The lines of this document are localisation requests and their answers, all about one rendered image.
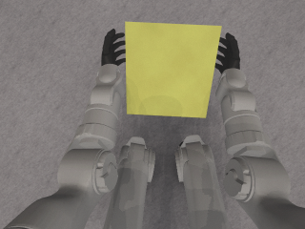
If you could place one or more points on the robot right thigh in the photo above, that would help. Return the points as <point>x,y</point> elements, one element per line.
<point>205,204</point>

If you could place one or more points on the robot right forearm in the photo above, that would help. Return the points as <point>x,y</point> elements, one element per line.
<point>244,133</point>

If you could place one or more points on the robot right hand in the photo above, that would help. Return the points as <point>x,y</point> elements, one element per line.
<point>231,59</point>

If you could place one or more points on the robot left thigh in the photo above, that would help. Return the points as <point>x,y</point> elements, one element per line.
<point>126,209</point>

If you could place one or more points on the robot left hand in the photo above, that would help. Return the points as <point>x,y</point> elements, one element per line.
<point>108,55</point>

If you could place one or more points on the robot left forearm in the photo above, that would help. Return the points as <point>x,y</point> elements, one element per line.
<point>97,130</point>

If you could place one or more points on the left robot upper arm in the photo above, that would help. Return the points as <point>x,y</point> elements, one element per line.
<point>84,176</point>

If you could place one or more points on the right robot upper arm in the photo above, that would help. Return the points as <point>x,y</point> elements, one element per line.
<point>262,187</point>

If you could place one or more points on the carton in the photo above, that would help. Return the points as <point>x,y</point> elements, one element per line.
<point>170,68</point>

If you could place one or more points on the robot thigh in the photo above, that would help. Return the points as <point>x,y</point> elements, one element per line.
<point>205,204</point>
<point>126,209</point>

